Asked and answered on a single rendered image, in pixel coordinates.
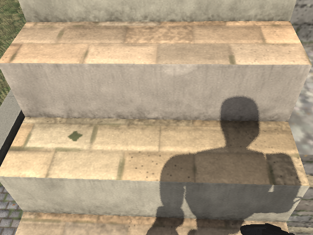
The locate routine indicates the robot right hand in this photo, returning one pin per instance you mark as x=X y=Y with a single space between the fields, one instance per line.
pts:
x=263 y=229

